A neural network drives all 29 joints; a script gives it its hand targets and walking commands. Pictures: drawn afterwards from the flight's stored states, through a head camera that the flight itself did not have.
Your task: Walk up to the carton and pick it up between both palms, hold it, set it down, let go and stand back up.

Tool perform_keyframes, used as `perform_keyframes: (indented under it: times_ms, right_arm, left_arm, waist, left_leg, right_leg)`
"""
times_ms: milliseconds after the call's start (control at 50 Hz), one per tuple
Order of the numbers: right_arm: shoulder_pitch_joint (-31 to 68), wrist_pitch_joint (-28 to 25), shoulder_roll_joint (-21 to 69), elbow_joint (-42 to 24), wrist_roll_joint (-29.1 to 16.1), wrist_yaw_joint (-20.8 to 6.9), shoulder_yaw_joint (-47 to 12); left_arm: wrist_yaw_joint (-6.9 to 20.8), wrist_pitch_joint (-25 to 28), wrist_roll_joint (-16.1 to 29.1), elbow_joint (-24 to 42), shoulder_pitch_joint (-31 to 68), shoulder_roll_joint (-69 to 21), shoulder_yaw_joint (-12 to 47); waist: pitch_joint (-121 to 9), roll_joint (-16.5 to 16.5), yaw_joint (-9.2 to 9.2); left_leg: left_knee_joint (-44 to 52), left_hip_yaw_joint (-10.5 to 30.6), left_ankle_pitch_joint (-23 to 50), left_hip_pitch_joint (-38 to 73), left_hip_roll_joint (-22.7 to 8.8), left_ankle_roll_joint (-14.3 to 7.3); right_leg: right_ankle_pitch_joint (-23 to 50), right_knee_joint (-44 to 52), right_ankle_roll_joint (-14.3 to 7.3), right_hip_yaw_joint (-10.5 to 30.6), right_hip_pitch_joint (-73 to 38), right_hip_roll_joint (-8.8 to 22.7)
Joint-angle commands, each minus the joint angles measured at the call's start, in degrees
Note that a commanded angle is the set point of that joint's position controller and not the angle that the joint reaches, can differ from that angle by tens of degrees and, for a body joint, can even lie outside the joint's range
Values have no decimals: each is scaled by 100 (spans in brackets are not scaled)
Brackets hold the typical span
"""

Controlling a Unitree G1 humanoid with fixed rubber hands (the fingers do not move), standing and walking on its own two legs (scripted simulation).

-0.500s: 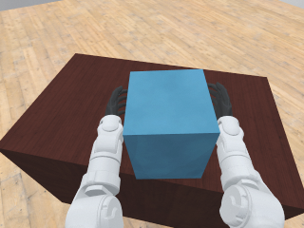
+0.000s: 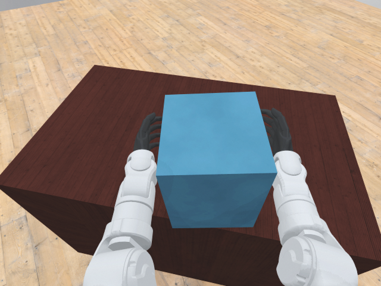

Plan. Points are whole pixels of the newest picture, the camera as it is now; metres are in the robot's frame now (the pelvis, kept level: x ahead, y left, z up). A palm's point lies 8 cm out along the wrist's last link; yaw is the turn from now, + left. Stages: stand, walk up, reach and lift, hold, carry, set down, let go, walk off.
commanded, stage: set down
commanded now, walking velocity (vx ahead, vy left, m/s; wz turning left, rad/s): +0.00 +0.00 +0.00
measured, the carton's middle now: (211, 164) +0.39 -0.06 +0.02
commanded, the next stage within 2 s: none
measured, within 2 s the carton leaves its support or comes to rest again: rests again in 0.30 s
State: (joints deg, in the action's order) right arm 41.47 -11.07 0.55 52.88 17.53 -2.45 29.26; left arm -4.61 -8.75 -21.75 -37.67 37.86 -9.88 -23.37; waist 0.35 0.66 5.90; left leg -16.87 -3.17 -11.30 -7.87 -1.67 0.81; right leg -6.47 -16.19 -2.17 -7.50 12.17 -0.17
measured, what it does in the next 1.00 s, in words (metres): stands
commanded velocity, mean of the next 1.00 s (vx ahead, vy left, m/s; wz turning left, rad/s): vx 0.00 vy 0.00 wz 0.00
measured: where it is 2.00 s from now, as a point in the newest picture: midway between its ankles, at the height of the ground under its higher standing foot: outside the picture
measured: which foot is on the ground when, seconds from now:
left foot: down 0.00-1.00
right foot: down 0.00-1.00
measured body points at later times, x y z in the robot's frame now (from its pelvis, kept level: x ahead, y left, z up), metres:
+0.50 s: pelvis +0.00 +0.00 +0.00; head +0.04 +0.00 +0.45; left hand +0.42 +0.08 +0.07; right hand +0.39 -0.22 +0.08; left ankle -0.03 +0.12 -0.75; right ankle +0.02 -0.09 -0.75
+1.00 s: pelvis +0.00 +0.00 +0.00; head +0.04 +0.00 +0.45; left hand +0.42 +0.07 +0.07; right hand +0.39 -0.22 +0.08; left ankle -0.03 +0.12 -0.75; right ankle +0.02 -0.09 -0.75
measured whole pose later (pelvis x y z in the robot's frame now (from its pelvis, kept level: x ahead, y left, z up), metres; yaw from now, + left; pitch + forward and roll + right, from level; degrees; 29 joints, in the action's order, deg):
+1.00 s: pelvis +0.00 +0.00 +0.00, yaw -2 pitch +2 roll +0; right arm 39.6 -10.8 1.2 48.4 20.7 -5.1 32.1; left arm -3.5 -4.6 -26.3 -36.2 38.5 -13.2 -27.3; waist 2.6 1.3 4.8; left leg -16.2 -4.8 -11.2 -7.3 -1.8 0.6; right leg -6.7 -17.1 -2.2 -5.9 13.0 -0.5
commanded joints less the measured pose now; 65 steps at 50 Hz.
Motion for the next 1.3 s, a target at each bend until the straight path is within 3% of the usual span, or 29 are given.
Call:
perform_keyframes:
  times_ms: [0, 160, 340, 520, 800, 1000, 1060, 1080, 1100, 1120, 1180, 1280]
  right_arm:
    - [2099, -29, 2163, -87, 175, -565, -1113]
    - [1986, -55, 2072, -147, 283, -641, -978]
    - [1953, -94, 2109, -370, 351, -657, -1027]
    - [1721, -112, 2126, -408, 352, -626, -1088]
    - [1581, -27, 1953, -395, 483, -696, -866]
    - [1471, -3, 1202, -392, 356, -565, -700]
    - [1396, 13, 468, -290, 147, -395, -599]
    - [1007, -19, -343, -205, -142, -209, -868]
    - [1219, -49, -449, -114, -478, -33, -1105]
    - [1359, -28, -531, 27, -781, 91, -1337]
    - [1809, 68, -646, 271, -1486, 292, -1847]
    - [2488, -47, -1182, 289, -1958, 404, -2106]
  left_arm:
    - [382, 316, 1, 338, 2737, -2169, 1278]
    - [352, 359, -150, 234, 2509, -2144, 1126]
    - [381, 435, -256, 215, 2321, -2091, 943]
    - [407, 470, -358, 200, 2065, -2040, 889]
    - [414, 501, -499, 124, 1917, -1907, 626]
    - [236, 553, -462, 134, 1831, -1213, 457]
    - [22, 627, -331, 181, 1852, -504, 355]
    - [-71, 571, -218, 95, 1581, 91, 503]
    - [-200, 606, 114, 148, 1775, 195, 825]
    - [-333, 608, 294, 19, 1924, 271, 1046]
    - [-617, 674, 852, -250, 2303, 422, 1409]
    - [-841, 1017, 1285, -1076, 2603, 876, 1432]
  waist:
    - [-2063, 66, 23]
    - [-2005, 105, -34]
    - [-1895, 293, -123]
    - [-1833, 206, -173]
    - [-1603, 249, -256]
    - [-1533, 237, -290]
    - [-1586, 202, -313]
    - [-1465, 158, -32]
    - [-1644, 101, -241]
    - [-1728, -14, -203]
    - [-1984, -200, -344]
    - [-3132, 70, -610]
  left_leg:
    - [242, 86, 546, -82, 62, 22]
    - [247, 85, 580, 112, 24, 12]
    - [279, 34, 544, -65, 52, -94]
    - [264, 15, 533, -168, 77, -141]
    - [292, 20, 405, 11, 51, -194]
    - [230, -7, 425, -18, 55, -205]
    - [214, -27, 406, -82, 48, -202]
    - [274, -172, 513, 283, 66, -222]
    - [223, -136, 583, 41, 61, -226]
    - [166, -113, 568, -57, 22, -204]
    - [28, -77, 337, -636, -55, -164]
    - [-283, -131, 490, -1105, -122, -163]
  right_leg:
    - [1975, -304, 451, 174, -1609, 59]
    - [1691, -232, 421, 139, -1391, 32]
    - [1964, -295, 498, 198, -1560, 71]
    - [2083, -317, 510, 270, -1632, 107]
    - [1454, -193, 472, 271, -1226, 94]
    - [1421, -210, 477, 357, -1156, 82]
    - [1346, -226, 461, 445, -1087, 74]
    - [1788, -392, 625, 480, -1051, -27]
    - [1777, -399, 576, 510, -996, -93]
    - [1816, -409, 507, 580, -914, -127]
    - [1494, -458, 281, 701, -672, -160]
    - [1546, -695, 91, 807, -613, -163]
